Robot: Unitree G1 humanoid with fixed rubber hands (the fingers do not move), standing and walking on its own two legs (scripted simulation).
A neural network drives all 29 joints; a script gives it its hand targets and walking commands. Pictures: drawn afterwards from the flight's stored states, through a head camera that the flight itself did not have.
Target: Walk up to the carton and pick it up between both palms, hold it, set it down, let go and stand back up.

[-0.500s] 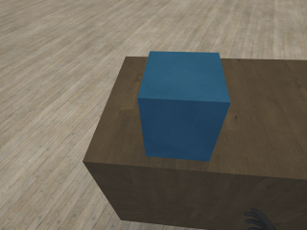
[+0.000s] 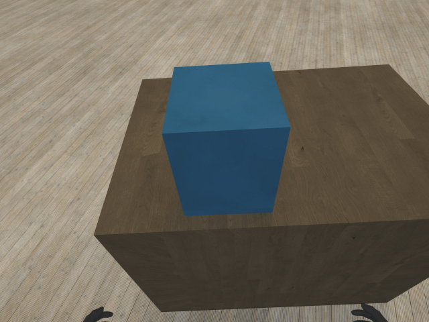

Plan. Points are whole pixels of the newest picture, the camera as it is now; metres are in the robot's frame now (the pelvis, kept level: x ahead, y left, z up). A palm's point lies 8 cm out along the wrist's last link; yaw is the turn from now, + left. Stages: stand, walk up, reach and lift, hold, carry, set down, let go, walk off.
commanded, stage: walk up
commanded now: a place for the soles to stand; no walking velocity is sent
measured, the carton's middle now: (225, 142) +0.48 +0.01 +0.08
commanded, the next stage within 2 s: reach and lift in 1.38 s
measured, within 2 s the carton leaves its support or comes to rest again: neither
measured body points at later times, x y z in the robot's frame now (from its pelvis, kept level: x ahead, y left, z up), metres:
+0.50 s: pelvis +0.00 +0.01 +0.00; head +0.02 +0.00 +0.45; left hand +0.15 +0.26 -0.09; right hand +0.10 -0.27 -0.10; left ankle -0.01 +0.09 -0.72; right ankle +0.03 -0.12 -0.72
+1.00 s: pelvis -0.01 +0.00 +0.00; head +0.00 -0.02 +0.45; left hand +0.16 +0.25 -0.08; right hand +0.06 -0.29 -0.11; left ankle -0.01 +0.09 -0.72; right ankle +0.03 -0.12 -0.72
